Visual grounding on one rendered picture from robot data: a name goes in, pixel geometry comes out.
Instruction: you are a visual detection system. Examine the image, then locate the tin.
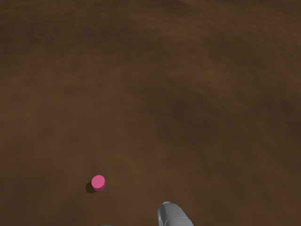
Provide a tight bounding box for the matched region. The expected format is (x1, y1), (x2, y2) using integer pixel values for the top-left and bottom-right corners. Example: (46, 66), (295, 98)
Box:
(91, 175), (106, 192)

